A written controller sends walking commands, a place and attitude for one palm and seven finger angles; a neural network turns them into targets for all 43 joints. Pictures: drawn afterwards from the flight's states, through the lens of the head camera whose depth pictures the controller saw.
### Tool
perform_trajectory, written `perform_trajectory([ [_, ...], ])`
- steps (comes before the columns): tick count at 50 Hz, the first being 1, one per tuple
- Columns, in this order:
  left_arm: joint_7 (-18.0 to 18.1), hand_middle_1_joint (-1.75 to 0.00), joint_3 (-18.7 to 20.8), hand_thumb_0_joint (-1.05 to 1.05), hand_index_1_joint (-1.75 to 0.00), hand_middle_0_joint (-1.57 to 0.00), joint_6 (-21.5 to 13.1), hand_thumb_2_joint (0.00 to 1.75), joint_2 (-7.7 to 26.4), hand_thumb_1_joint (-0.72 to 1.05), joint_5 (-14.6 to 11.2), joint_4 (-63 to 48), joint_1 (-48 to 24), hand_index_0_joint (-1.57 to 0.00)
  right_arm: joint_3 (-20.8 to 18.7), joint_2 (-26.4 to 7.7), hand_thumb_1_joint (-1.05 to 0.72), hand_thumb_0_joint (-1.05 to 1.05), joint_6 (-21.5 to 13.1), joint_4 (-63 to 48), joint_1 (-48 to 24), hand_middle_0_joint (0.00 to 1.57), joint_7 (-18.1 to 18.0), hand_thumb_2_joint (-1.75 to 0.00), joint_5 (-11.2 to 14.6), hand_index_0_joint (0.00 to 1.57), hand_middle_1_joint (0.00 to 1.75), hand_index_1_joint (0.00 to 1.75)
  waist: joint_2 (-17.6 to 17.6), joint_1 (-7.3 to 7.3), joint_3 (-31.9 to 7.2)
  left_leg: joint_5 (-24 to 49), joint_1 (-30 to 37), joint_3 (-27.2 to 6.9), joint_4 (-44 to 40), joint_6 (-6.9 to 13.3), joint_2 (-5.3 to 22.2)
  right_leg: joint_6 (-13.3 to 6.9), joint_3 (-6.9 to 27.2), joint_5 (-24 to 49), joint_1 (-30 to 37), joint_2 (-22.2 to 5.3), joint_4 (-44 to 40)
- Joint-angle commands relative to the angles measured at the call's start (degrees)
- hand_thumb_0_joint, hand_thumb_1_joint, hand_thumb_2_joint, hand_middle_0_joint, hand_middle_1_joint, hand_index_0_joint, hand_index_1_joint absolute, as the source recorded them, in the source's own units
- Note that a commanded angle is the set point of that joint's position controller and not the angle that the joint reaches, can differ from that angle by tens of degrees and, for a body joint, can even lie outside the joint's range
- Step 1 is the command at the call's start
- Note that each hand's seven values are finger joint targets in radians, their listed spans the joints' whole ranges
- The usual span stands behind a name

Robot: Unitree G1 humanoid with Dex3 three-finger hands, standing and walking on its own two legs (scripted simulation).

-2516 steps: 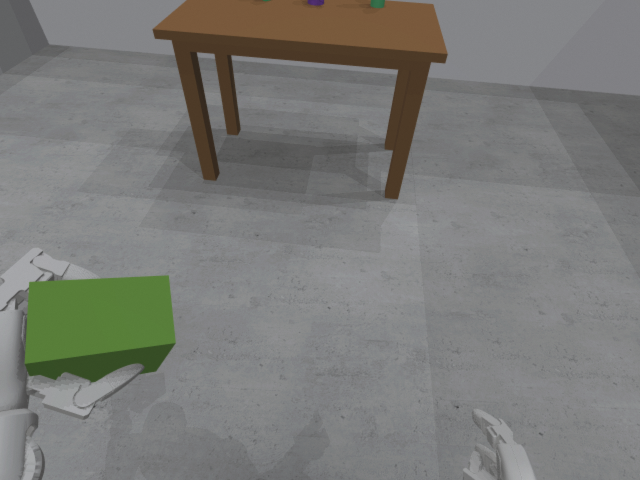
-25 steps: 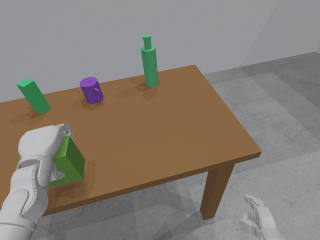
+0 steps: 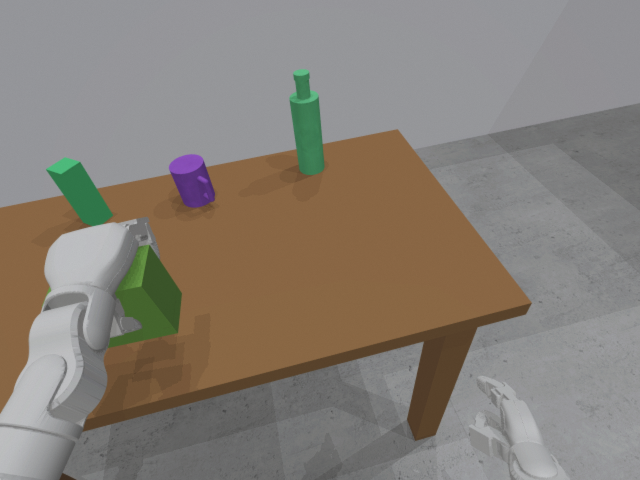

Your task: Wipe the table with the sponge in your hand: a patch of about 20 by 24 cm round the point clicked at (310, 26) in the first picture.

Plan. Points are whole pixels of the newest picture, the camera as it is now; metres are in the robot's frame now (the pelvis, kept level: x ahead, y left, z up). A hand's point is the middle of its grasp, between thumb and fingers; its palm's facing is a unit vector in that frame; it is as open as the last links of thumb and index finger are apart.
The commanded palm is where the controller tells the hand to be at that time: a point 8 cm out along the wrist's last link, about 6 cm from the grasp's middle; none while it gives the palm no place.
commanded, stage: lift the sponge slowly off the table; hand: left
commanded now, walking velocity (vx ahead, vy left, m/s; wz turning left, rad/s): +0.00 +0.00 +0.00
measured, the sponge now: (126, 306) +0.27 +0.31 +0.08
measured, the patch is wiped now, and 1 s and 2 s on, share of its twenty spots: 1.00 1.00 1.00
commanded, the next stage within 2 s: bring the sponge back beside the body in 0.14 s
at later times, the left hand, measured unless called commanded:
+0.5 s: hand (116, 294) +0.26 +0.29 +0.13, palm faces +0.09 -0.05 -0.99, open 10.5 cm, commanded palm +0.23 +0.29 +0.19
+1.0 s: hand (104, 324) +0.22 +0.29 +0.12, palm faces +0.09 -0.08 -0.99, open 10.5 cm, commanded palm +0.19 +0.28 +0.18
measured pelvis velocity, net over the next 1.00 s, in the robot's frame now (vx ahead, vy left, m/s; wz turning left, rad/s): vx -0.01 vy -0.01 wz -0.02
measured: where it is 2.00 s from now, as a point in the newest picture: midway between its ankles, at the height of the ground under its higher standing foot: outside the picture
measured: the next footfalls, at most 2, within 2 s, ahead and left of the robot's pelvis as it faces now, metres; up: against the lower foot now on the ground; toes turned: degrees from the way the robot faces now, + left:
none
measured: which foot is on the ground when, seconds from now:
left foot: down 0.00-1.00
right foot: down 0.00-1.00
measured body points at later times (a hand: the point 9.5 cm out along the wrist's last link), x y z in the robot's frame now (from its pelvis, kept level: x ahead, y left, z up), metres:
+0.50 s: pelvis +0.00 -0.01 +0.00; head -0.01 -0.05 +0.45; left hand +0.25 +0.29 +0.18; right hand +0.24 -0.22 -0.09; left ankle +0.02 +0.12 -0.75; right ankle -0.02 -0.11 -0.75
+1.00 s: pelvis -0.01 -0.01 +0.00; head -0.03 -0.06 +0.44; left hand +0.21 +0.29 +0.17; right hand +0.24 -0.22 -0.08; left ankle +0.02 +0.12 -0.75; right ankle -0.02 -0.11 -0.75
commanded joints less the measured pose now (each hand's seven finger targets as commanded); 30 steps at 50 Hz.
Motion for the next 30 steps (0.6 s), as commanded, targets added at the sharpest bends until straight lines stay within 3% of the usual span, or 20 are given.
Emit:
perform_trajectory([
  [1,2.24,-1.6,10.65,0.0,-1.6,-1.2,2.72,1.3,17.52,0.1,1.74,-8.63,-18.66,-1.2,-2.02,-6.64,-0.9,0.0,-2.38,-9.4,-12.21,0.2,-0.11,-0.9,-0.12,0.2,0.3,0.3,-2.65,0.33,-12.8,11.95,4.51,-1.7,-1.93,2.01,-1.67,-3.07,2.94,11.61,1.22,0.83,-2.05],
  [2,1.82,-1.6,9.56,0.0,-1.6,-1.2,3.19,1.3,16.38,0.1,1.41,-8.21,-18.89,-1.2,-2.01,-6.69,-0.9,0.0,-2.24,-9.63,-12.31,0.2,-0.09,-0.9,-0.15,0.2,0.3,0.3,-3.29,0.29,-13.2,11.9,4.37,-1.65,-1.83,2.06,-1.73,-2.91,2.79,11.98,1.53,0.66,-2.03],
  [4,1.05,-1.6,10.69,0.0,-1.6,-1.2,4.04,1.3,17.98,0.1,1.63,-8.38,-18.72,-1.2,-1.86,-7.07,-0.9,0.0,-2.08,-9.97,-13.31,0.2,0.03,-0.9,0.07,0.2,0.3,0.3,-1.89,0.56,-13.15,11.24,4.53,-1.88,-2.09,2.01,-1.8,-3.31,3.94,10.92,1.2,0.97,-2.11],
  [5,0.47,-1.6,8.34,0.0,-1.6,-1.2,4.38,1.3,15.48,0.1,1.51,-8.3,-17.31,-1.2,-1.88,-6.72,-0.9,0.0,-2.06,-10.39,-12.79,0.2,0.08,-0.9,0.14,0.2,0.3,0.3,-2.54,0.31,-13.49,11.66,4.07,-1.44,-1.73,2.19,-1.79,-2.95,2.61,11.51,1.65,0.71,-1.4],
  [7,-0.8,-1.6,6.56,0.0,-1.6,-1.2,4.43,1.3,14.11,0.1,1.25,-8.27,-17.61,-1.2,-1.84,-6.81,-0.9,0.0,-1.89,-10.2,-12.8,0.2,0.17,-0.9,0.25,0.2,0.3,0.3,-3.0,-0.47,-12.88,11.69,4.43,-1.48,-1.55,2.28,-1.65,-2.65,2.29,12.15,0.65,0.61,-1.77],
  [9,-1.55,-1.6,7.25,0.0,-1.6,-1.2,3.44,1.3,14.91,0.1,1.22,-12.04,-17.72,-1.2,-1.77,-6.75,-0.9,0.0,-2.26,-11.12,-13.38,0.2,0.28,-0.9,0.21,0.2,0.3,0.3,-1.68,-0.26,-14.17,11.76,5.44,-1.9,-1.36,2.42,-1.71,-3.01,3.19,12.19,0.95,1.0,-1.39],
  [10,-1.76,-1.6,5.71,0.0,-1.6,-1.2,2.88,1.3,13.15,0.1,1.18,-12.97,-16.43,-1.2,-1.87,-6.26,-0.9,0.0,-2.49,-11.41,-12.73,0.2,0.28,-0.9,0.14,0.2,0.3,0.3,-1.87,-0.26,-15.09,12.0,5.6,-1.56,-0.96,2.65,-1.71,-2.66,2.0,12.27,1.32,0.78,-0.98],
  [12,-1.71,-1.6,7.32,0.0,-1.6,-1.2,1.66,1.3,14.9,0.1,1.52,-13.04,-16.45,-1.2,-1.96,-6.53,-0.9,0.0,-2.48,-10.71,-11.88,0.2,0.08,-0.9,-0.11,0.2,0.3,0.3,-3.06,-0.57,-14.53,12.34,5.97,-1.78,-0.74,2.71,-1.7,-2.61,2.26,13.13,0.91,0.87,-1.33],
  [14,-0.96,-1.6,10.48,0.0,-1.6,-1.2,0.51,1.3,17.56,0.1,1.78,-16.38,-15.24,-1.2,-2.03,-6.55,-0.9,0.0,-2.77,-11.47,-12.37,0.2,0.01,-0.9,-0.42,0.2,0.3,0.3,-1.97,0.48,-15.19,12.43,6.39,-2.11,-0.83,2.78,-1.73,-3.15,3.9,13.09,1.74,1.26,-1.14],
  [15,-0.34,-1.6,9.78,0.0,-1.6,-1.2,0.13,1.3,16.52,0.1,1.97,-16.49,-15.06,-1.2,-1.99,-6.02,-0.9,0.0,-2.92,-11.43,-11.64,0.2,-0.03,-0.9,-0.46,0.2,0.3,0.3,-2.0,0.44,-15.39,12.62,5.96,-1.63,-0.55,2.77,-1.87,-2.86,2.69,12.9,2.0,0.98,-0.77],
  [16,0.41,-1.6,11.52,0.0,-1.6,-1.2,-0.18,1.3,17.66,0.1,2.16,-15.31,-14.41,-1.2,-2.1,-6.09,-0.9,0.0,-2.91,-10.89,-11.34,0.2,-0.02,-0.9,-0.59,0.2,0.3,0.3,-2.7,0.76,-14.46,13.2,5.89,-1.82,-0.61,2.61,-1.82,-3.07,3.01,13.38,1.61,1.05,-0.98],
  [18,1.71,-1.6,12.52,0.0,-1.6,-1.2,-0.45,1.3,17.83,0.1,1.93,-16.88,-13.13,-1.2,-2.36,-6.13,-0.9,0.0,-2.62,-10.89,-11.26,0.2,0.11,-0.9,-0.82,0.2,0.3,0.3,-1.76,1.24,-15.08,14.46,6.21,-1.67,-0.4,2.49,-1.95,-3.13,3.6,15.36,2.41,0.89,-0.87],
  [19,2.53,-1.6,15.87,0.0,-1.6,-1.2,-0.24,1.3,21.04,0.1,1.86,-17.93,-12.19,-1.2,-2.37,-6.45,-0.9,0.0,-2.75,-10.8,-12.21,0.2,0.24,-0.9,-0.81,0.2,0.3,0.3,0.65,1.91,-14.91,14.17,6.15,-2.12,-0.53,2.31,-1.96,-3.79,5.57,14.83,2.67,1.34,-0.93],
  [20,3.04,-1.6,13.41,0.0,-1.6,-1.2,0.22,1.3,17.66,0.1,1.72,-17.81,-11.19,-1.2,-2.31,-5.69,-0.9,0.0,-2.75,-11.13,-11.74,0.2,0.38,-0.9,-0.81,0.2,0.3,0.3,0.02,1.82,-15.15,14.82,5.7,-1.48,-0.27,2.3,-1.98,-3.43,3.84,15.26,3.18,0.94,-0.32],
  [21,3.4,-1.6,13.37,0.0,-1.6,-1.2,0.78,1.3,17.42,0.1,1.58,-16.82,-10.62,-1.2,-2.37,-5.84,-0.9,0.0,-2.71,-10.81,-11.83,0.2,0.44,-0.9,-0.75,0.2,0.3,0.3,-1.28,1.64,-13.87,14.86,5.79,-1.51,-0.21,2.17,-1.9,-3.31,4.08,15.32,2.03,0.9,-0.72],
  [24,3.35,-1.6,12.92,0.0,-1.6,-1.2,2.78,1.3,16.75,0.1,0.55,-16.01,-9.23,-1.2,-2.26,-6.47,-0.9,0.0,-2.54,-10.87,-13.71,0.2,0.62,-0.9,-0.41,0.2,0.3,0.3,-0.32,1.5,-11.45,11.93,4.9,-1.92,-0.81,1.95,-1.87,-3.53,5.89,11.91,0.54,1.12,-1.65],
  [25,2.97,-1.6,10.34,0.0,-1.6,-1.2,3.56,1.3,14.26,0.1,0.4,-14.58,-8.42,-1.2,-2.35,-6.3,-0.9,0.0,-2.46,-10.68,-13.04,0.2,0.58,-0.9,-0.27,0.2,0.3,0.3,-2.05,0.81,-11.28,11.75,4.43,-1.34,-0.46,2.14,-1.68,-3.07,4.22,11.77,0.31,0.93,-1.2],
  [26,2.39,-1.6,9.49,0.0,-1.6,-1.2,3.97,1.3,13.81,0.1,0.32,-14.69,-8.91,-1.2,-2.33,-6.44,-0.9,0.0,-2.51,-10.65,-13.38,0.2,0.6,-0.9,-0.15,0.2,0.3,0.3,-2.79,0.58,-11.1,11.47,4.48,-1.41,-0.38,2.18,-1.74,-2.82,4.38,11.77,-0.32,0.66,-1.5],
  [29,0.59,-1.6,7.55,0.0,-1.6,-1.2,4.43,1.3,12.6,0.1,-0.34,-18.0,-7.75,-1.2,-2.05,-6.39,-0.9,0.0,-2.85,-11.65,-15.24,0.2,0.35,-0.9,0.08,0.2,0.3,0.3,-1.28,0.19,-11.23,9.74,5.07,-1.85,-0.73,2.4,-1.76,-2.88,5.29,9.71,-0.7,0.92,-1.57],
  [30,0.05,-1.6,5.51,0.0,-1.6,-1.2,4.28,1.3,10.83,0.1,-0.22,-18.13,-7.12,-1.2,-2.03,-6.15,-0.9,0.0,-3.15,-11.83,-14.4,0.2,0.2,-0.9,-0.1,0.2,0.3,0.3,-2.13,0.01,-11.66,9.74,4.95,-1.37,-0.09,2.69,-1.83,-2.48,3.94,9.86,-0.77,0.59,-1.14],
])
